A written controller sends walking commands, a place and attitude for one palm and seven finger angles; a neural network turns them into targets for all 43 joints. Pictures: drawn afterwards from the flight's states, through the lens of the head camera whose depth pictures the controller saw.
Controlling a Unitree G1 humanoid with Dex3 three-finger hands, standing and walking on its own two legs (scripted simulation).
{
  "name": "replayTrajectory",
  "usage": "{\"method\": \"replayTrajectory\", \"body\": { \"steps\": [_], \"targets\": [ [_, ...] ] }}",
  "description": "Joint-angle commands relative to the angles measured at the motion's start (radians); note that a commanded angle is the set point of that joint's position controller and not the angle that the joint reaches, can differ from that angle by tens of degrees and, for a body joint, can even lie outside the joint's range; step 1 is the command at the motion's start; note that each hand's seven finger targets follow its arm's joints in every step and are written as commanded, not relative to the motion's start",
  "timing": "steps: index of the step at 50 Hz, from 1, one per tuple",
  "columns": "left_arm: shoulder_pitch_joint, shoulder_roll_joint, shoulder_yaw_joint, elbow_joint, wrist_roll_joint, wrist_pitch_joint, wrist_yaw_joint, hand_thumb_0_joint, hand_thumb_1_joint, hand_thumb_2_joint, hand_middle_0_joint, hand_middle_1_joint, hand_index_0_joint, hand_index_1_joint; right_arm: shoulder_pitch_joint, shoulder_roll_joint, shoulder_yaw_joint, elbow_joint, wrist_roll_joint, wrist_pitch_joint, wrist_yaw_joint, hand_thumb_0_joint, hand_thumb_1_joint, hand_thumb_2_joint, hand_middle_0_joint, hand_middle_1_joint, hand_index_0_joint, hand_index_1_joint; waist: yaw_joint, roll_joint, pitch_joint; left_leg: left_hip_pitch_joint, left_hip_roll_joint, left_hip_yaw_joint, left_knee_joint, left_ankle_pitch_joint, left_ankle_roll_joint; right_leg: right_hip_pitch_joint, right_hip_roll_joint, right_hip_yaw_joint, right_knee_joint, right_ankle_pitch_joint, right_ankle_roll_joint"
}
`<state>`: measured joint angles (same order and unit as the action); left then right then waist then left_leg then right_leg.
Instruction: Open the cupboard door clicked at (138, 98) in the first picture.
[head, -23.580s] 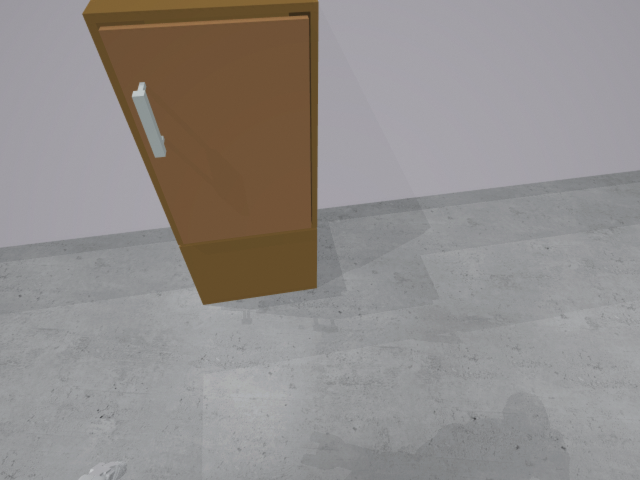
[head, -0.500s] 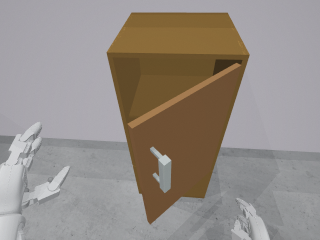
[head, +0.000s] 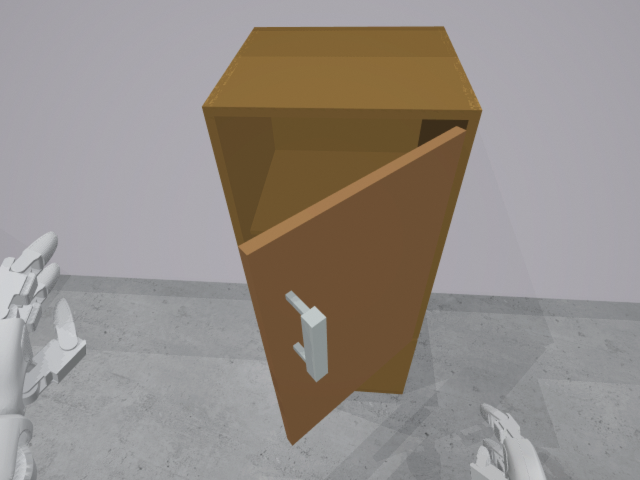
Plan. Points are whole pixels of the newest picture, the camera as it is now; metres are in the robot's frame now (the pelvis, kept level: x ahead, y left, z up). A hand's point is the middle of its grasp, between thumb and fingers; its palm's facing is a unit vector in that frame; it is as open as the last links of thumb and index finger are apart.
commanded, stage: step back with the hand held close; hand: left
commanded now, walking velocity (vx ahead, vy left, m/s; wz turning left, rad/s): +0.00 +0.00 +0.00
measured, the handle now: (305, 336) +0.30 +0.07 +0.02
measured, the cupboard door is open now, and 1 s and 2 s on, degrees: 45 45 45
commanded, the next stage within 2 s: stop stepping back and stand still in 1.32 s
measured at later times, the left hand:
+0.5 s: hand (74, 353) +0.18 +0.27 +0.15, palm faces +0.31 -0.79 -0.53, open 7.4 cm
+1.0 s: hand out of the picture +0.08 +0.30 +0.16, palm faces +0.49 -0.71 -0.51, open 7.4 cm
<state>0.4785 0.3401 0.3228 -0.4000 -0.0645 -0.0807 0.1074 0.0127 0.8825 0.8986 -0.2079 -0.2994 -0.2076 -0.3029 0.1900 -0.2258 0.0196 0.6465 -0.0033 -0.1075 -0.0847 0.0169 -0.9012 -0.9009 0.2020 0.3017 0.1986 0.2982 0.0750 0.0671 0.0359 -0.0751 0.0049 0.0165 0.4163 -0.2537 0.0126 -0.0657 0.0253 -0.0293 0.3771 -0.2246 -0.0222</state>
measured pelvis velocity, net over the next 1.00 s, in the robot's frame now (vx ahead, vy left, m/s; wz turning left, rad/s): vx -0.11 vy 0.02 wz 0.05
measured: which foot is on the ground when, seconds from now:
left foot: down 0.00-1.00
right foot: down 0.00-1.00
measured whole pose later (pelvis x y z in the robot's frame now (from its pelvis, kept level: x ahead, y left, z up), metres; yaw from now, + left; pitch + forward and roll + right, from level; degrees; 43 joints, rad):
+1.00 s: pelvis -0.11 +0.02 -0.03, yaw +3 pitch -2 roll -1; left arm 0.50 0.41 0.47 -0.53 0.02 -0.24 0.15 0.01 0.89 0.90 -0.21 -0.30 -0.21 -0.30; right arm 0.23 -0.20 0.00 0.57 0.00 -0.10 -0.08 0.02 -0.90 -0.90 0.20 0.30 0.20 0.30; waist 0.00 0.01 0.08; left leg -0.46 0.00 0.05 0.69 -0.23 0.06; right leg -0.40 0.04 0.04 0.66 -0.23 0.01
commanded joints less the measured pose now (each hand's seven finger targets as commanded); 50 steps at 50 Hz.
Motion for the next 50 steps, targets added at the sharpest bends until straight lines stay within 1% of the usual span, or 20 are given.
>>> {"method": "replayTrajectory", "body": {
  "steps": [1, 5, 6, 7, 8, 10, 12, 17, 21, 27, 33, 35, 38, 39, 43, 44, 46, 47, 48, 50],
  "targets": [
    [-0.102, 0.181, 0.121, -0.206, 0.005, -0.071, 0.02, 0.0, 0.9, 0.9, -0.2, -0.3, -0.2, -0.3, -0.145, -0.1, -0.039, -0.159, 0.002, -0.061, -0.005, 0.0, -0.9, -0.9, 0.2, 0.3, 0.2, 0.3, 0.001, 0.019, -0.072, 0.001, 0.012, -0.005, -0.056, 0.197, 0.012, -0.011, -0.033, 0.028, -0.071, 0.151, -0.002],
    [-0.083, 0.178, 0.124, -0.181, 0.0, -0.071, 0.019, 0.0, 0.9, 0.9, -0.2, -0.3, -0.2, -0.3, -0.146, -0.096, -0.04, -0.157, 0.0, -0.061, -0.004, 0.0, -0.9, -0.9, 0.2, 0.3, 0.2, 0.3, 0.002, -0.047, -0.06, -0.003, 0.012, -0.004, -0.059, 0.18, 0.016, -0.019, -0.03, 0.03, -0.079, 0.137, 0.005],
    [-0.164, 0.201, 0.13, -0.207, 0.003, -0.075, 0.021, 0.0, 0.9, 0.9, -0.2, -0.3, -0.2, -0.3, -0.152, -0.102, -0.04, -0.154, 0.004, -0.061, -0.006, 0.0, -0.9, -0.9, 0.2, 0.3, 0.2, 0.3, -0.004, -0.026, -0.064, 0.002, 0.011, -0.004, -0.059, 0.181, 0.017, -0.019, -0.032, 0.034, -0.084, 0.137, 0.002],
    [-0.236, 0.322, 0.253, -0.228, 0.011, -0.111, 0.029, 0.0, 0.9, 0.9, -0.2, -0.3, -0.2, -0.3, -0.133, -0.124, -0.04, -0.191, 0.017, -0.043, -0.006, 0.0, -0.9, -0.9, 0.2, 0.3, 0.2, 0.3, -0.053, -0.059, 0.021, -0.06, 0.025, -0.031, -0.026, 0.102, 0.03, -0.153, -0.075, 0.152, -0.144, 0.167, 0.004],
    [-0.129, 0.244, 0.201, -0.142, 0.015, -0.113, 0.02, 0.0, 0.9, 0.9, -0.2, -0.3, -0.2, -0.3, -0.125, -0.111, -0.043, -0.171, 0.009, -0.027, -0.006, 0.0, -0.9, -0.9, 0.2, 0.3, 0.2, 0.3, -0.057, -0.095, -0.004, -0.051, 0.021, -0.039, 0.002, 0.103, 0.031, -0.153, -0.097, 0.154, -0.146, 0.181, 0.0],
    [-0.054, 0.198, 0.152, -0.152, 0.022, -0.118, 0.011, 0.0, 0.9, 0.9, -0.2, -0.3, -0.2, -0.3, -0.123, -0.118, -0.048, -0.187, 0.005, -0.005, 0.001, 0.0, -0.9, -0.9, 0.2, 0.3, 0.2, 0.3, -0.059, -0.082, -0.061, -0.044, 0.024, -0.027, 0.014, 0.144, 0.026, -0.144, -0.11, 0.144, -0.122, 0.236, 0.003],
    [-0.028, 0.206, 0.155, -0.187, 0.025, -0.125, 0.016, 0.0, 0.9, 0.9, -0.2, -0.3, -0.2, -0.3, -0.121, -0.123, -0.052, -0.199, 0.004, 0.004, -0.005, 0.0, -0.9, -0.9, 0.2, 0.3, 0.2, 0.3, -0.057, -0.022, -0.115, -0.041, 0.036, -0.026, -0.003, 0.22, 0.022, -0.109, -0.107, 0.121, -0.072, 0.319, 0.004],
    [0.053, 0.247, 0.203, -0.242, 0.023, -0.121, 0.032, 0.0, 0.9, 0.9, -0.2, -0.3, -0.2, -0.3, -0.118, -0.119, -0.066, -0.233, 0.01, 0.035, -0.011, 0.0, -0.9, -0.9, 0.2, 0.3, 0.2, 0.3, -0.053, -0.064, -0.224, -0.058, 0.061, -0.033, 0.006, 0.387, 0.016, -0.041, -0.095, 0.093, 0.025, 0.472, 0.015],
    [0.077, 0.278, 0.239, -0.293, 0.024, -0.126, 0.043, 0.0, 0.9, 0.9, -0.2, -0.3, -0.2, -0.3, -0.121, -0.121, -0.075, -0.251, 0.012, 0.049, -0.014, 0.0, -0.9, -0.9, 0.2, 0.3, 0.2, 0.3, -0.052, -0.015, -0.242, -0.097, 0.069, -0.04, 0.009, 0.401, 0.016, -0.039, -0.088, 0.095, 0.069, 0.479, 0.015],
    [0.099, 0.251, 0.232, -0.295, 0.032, -0.14, 0.051, 0.0, 0.9, 0.9, -0.2, -0.3, -0.2, -0.3, -0.11, -0.122, -0.077, -0.263, 0.013, 0.041, -0.012, 0.0, -0.9, -0.9, 0.2, 0.3, 0.2, 0.3, -0.054, 0.005, -0.173, -0.273, 0.103, -0.076, -0.051, 0.174, 0.04, -0.038, -0.06, 0.095, 0.124, 0.283, 0.026],
    [0.045, 0.233, 0.224, -0.298, 0.056, -0.166, 0.06, 0.0, 0.9, 0.9, -0.2, -0.3, -0.2, -0.3, -0.088, -0.137, -0.078, -0.269, 0.015, 0.013, -0.009, 0.0, -0.9, -0.9, 0.2, 0.3, 0.2, 0.3, -0.07, 0.007, -0.072, -0.525, 0.112, -0.121, -0.09, -0.313, 0.078, -0.034, -0.06, 0.134, 0.144, 0.026, 0.024],
    [0.022, 0.237, 0.23, -0.302, 0.065, -0.178, 0.064, 0.0, 0.9, 0.9, -0.2, -0.3, -0.2, -0.3, -0.073, -0.142, -0.079, -0.267, 0.011, 0.002, -0.01, 0.0, -0.9, -0.9, 0.2, 0.3, 0.2, 0.3, -0.074, -0.022, -0.058, -0.56, 0.11, -0.137, -0.077, -0.376, 0.083, -0.054, -0.061, 0.147, 0.136, -0.05, 0.021],
    [0.003, 0.236, 0.235, -0.329, 0.069, -0.192, 0.069, 0.0, 0.9, 0.9, -0.2, -0.3, -0.2, -0.3, -0.062, -0.14, -0.08, -0.26, 0.009, -0.016, -0.012, 0.0, -0.9, -0.9, 0.2, 0.3, 0.2, 0.3, -0.076, -0.011, -0.079, -0.544, 0.11, -0.147, -0.064, -0.387, 0.082, -0.075, -0.061, 0.147, 0.148, -0.076, 0.017],
    [-0.007, 0.234, 0.235, -0.343, 0.072, -0.198, 0.071, 0.0, 0.9, 0.9, -0.2, -0.3, -0.2, -0.3, -0.063, -0.141, -0.079, -0.259, 0.007, -0.022, -0.011, 0.0, -0.9, -0.9, 0.2, 0.3, 0.2, 0.3, -0.076, 0.022, -0.083, -0.554, 0.119, -0.157, -0.077, -0.404, 0.086, -0.072, -0.053, 0.141, 0.17, -0.076, 0.019],
    [-0.01, 0.233, 0.256, -0.344, 0.086, -0.212, 0.075, 0.0, 0.9, 0.9, -0.2, -0.3, -0.2, -0.3, -0.064, -0.137, -0.08, -0.251, 0.005, -0.044, -0.011, 0.0, -0.9, -0.9, 0.2, 0.3, 0.2, 0.3, -0.066, 0.114, -0.101, -0.69, 0.195, -0.231, -0.175, -0.51, 0.116, 0.06, 0.009, 0.08, 0.364, 0.009, 0.039],
    [-0.001, 0.234, 0.263, -0.328, 0.086, -0.213, 0.073, 0.0, 0.9, 0.9, -0.2, -0.3, -0.2, -0.3, -0.062, -0.134, -0.081, -0.249, 0.005, -0.048, -0.01, 0.0, -0.9, -0.9, 0.2, 0.3, 0.2, 0.3, -0.065, 0.101, -0.099, -0.709, 0.209, -0.235, -0.175, -0.503, 0.121, 0.079, 0.015, 0.079, 0.391, 0.028, 0.041],
    [0.007, 0.241, 0.278, -0.301, 0.085, -0.219, 0.067, 0.0, 0.9, 0.9, -0.2, -0.3, -0.2, -0.3, -0.073, -0.135, -0.087, -0.249, 0.006, -0.053, -0.008, 0.0, -0.9, -0.9, 0.2, 0.3, 0.2, 0.3, -0.067, 0.096, -0.065, -0.733, 0.207, -0.214, -0.139, -0.506, 0.124, 0.063, 0.017, 0.112, 0.374, 0.024, 0.035],
    [0.007, 0.233, 0.267, -0.312, 0.078, -0.221, 0.064, 0.0, 0.9, 0.9, -0.2, -0.3, -0.2, -0.3, -0.064, -0.125, -0.084, -0.244, 0.006, -0.056, -0.004, 0.0, -0.9, -0.9, 0.2, 0.3, 0.2, 0.3, -0.072, 0.042, -0.06, -0.677, 0.175, -0.183, -0.096, -0.442, 0.104, 0.003, 0.001, 0.131, 0.325, 0.056, 0.019],
    [0.002, 0.234, 0.269, -0.319, 0.074, -0.223, 0.061, 0.0, 0.9, 0.9, -0.2, -0.3, -0.2, -0.3, -0.057, -0.126, -0.087, -0.239, 0.005, -0.058, 0.0, 0.0, -0.9, -0.9, 0.2, 0.3, 0.2, 0.3, -0.075, -0.011, -0.074, -0.636, 0.141, -0.141, -0.03, -0.423, 0.089, -0.049, -0.025, 0.182, 0.269, 0.029, 0.009],
    [-0.012, 0.242, 0.256, -0.339, 0.062, -0.224, 0.06, 0.0, 0.9, 0.9, -0.2, -0.3, -0.2, -0.3, -0.044, -0.118, -0.092, -0.224, 0.004, -0.056, 0.009, 0.0, -0.9, -0.9, 0.2, 0.3, 0.2, 0.3, -0.085, -0.14, -0.071, -0.473, 0.044, -0.064, 0.185, -0.348, 0.038, -0.283, -0.141, 0.355, 0.045, -0.14, -0.048]
  ]
}}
